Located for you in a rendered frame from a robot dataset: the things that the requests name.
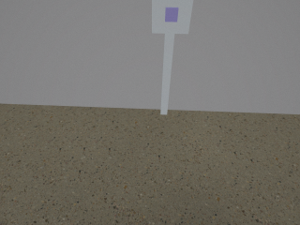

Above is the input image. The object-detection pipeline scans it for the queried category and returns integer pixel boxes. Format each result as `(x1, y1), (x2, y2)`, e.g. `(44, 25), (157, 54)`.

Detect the panel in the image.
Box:
(152, 0), (194, 115)

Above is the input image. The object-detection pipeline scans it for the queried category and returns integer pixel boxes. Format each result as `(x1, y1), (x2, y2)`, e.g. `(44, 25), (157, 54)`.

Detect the button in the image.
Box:
(165, 7), (179, 23)

